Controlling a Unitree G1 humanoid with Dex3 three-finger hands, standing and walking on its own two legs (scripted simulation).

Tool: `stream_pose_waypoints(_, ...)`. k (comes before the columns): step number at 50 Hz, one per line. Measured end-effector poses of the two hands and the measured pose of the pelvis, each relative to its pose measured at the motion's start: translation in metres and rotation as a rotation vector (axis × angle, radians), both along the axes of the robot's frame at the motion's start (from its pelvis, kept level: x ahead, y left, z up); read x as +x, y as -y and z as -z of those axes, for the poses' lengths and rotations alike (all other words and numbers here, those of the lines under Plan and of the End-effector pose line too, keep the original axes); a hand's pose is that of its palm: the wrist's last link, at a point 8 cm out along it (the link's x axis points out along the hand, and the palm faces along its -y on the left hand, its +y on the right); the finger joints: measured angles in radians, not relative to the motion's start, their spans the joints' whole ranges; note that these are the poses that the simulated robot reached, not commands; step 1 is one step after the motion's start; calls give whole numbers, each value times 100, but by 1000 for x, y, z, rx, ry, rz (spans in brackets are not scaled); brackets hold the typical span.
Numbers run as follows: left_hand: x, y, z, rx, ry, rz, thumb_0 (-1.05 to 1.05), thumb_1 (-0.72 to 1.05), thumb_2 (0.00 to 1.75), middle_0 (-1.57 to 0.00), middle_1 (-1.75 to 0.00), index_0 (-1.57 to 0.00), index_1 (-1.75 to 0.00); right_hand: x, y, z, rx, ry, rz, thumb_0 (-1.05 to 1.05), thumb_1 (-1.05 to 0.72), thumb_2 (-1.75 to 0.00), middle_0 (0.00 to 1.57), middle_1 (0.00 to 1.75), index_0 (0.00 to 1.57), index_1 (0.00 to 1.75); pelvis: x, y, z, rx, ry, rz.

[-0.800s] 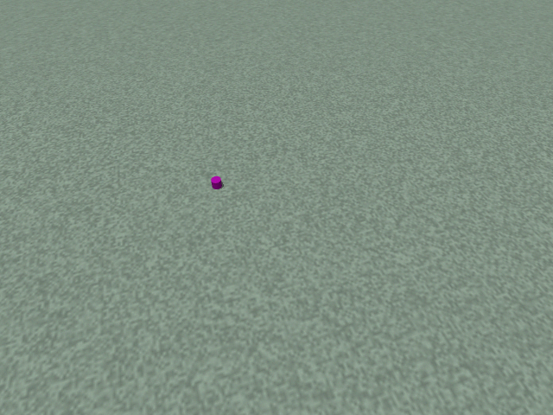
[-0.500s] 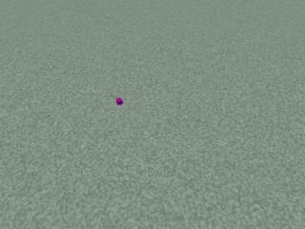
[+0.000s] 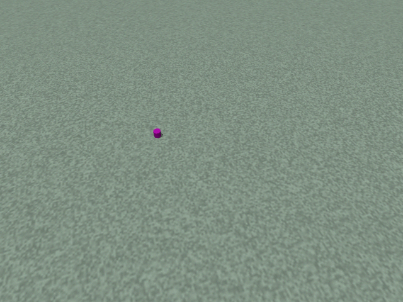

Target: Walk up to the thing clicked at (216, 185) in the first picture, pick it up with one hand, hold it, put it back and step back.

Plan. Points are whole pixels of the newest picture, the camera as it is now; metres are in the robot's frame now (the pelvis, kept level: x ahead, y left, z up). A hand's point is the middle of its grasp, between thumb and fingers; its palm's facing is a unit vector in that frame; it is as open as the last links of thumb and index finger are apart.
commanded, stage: stand
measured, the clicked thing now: (157, 133) +1.28 +0.28 -0.76
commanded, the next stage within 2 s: walk up in 0.32 s
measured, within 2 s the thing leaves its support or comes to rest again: neither
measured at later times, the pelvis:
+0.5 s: pelvis -0.01 -0.01 -0.01, yaw +7 degrees
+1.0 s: pelvis -0.01 -0.02 -0.03, yaw +27 degrees
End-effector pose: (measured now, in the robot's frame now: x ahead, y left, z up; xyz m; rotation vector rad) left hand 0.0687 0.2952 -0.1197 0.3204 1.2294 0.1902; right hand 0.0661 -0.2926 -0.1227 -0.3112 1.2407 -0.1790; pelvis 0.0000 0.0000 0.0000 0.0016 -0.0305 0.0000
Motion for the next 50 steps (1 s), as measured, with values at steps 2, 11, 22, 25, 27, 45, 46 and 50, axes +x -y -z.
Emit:
stream_pose_waypoints(2, 1, 0, 0, 0, 0, 0, 1, 90, 89, -20, -30, -21, -30, 1, 0, 0, -1, 0, 0, 1, -91, -90, 20, 30, 20, 30, 1, 0, 0, 0, 0, 0)
stream_pose_waypoints(11, 4, -1, 0, 2, -1, 0, 1, 90, 89, -20, -30, -21, -30, 5, 0, -1, -2, 4, 1, 1, -91, -90, 20, 30, 20, 30, 4, 0, 0, -1, 0, 1)
stream_pose_waypoints(22, 11, -12, 0, 9, 99, -89, 1, 90, 89, -20, -30, -21, -30, 7, 9, 1, -27, -17, -67, 1, -90, -90, 21, 30, 20, 30, -8, 7, 8, 7, -7, -89)
stream_pose_waypoints(25, 6, -15, 0, 17, 127, -113, 1, 90, 89, -20, -30, -21, -30, 12, 18, 2, -54, -30, -105, 1, -90, -90, 21, 30, 20, 30, -14, 11, 13, -3, -12, -127)
stream_pose_waypoints(27, 0, -17, 0, 17, 140, -123, 1, 90, 89, -20, -30, -21, -30, 19, 22, 0, -77, -34, -135, 1, -90, -90, 21, 30, 20, 30, -17, 12, 15, -1, -10, -164)
stream_pose_waypoints(45, -81, -38, 20, 8, 167, -337, 1, 90, 89, -20, -30, -20, -30, 73, -5, -16, -161, 44, -416, 1, -90, -90, 21, 30, 20, 30, -16, 1, 30, 21, -6, -418)
stream_pose_waypoints(46, -90, -37, 18, 15, 154, -353, 1, 90, 89, -20, -30, -20, -30, 80, -5, -15, -159, 54, -434, 1, -90, -90, 21, 30, 20, 30, -15, 3, 30, 16, -6, -429)
stream_pose_waypoints(50, -121, -25, 12, 66, 117, -420, 1, 90, 89, -20, -30, -20, -30, 110, -4, -6, -139, 95, -517, 1, -90, -90, 21, 30, 20, 30, -12, 19, 35, 3, -11, -480)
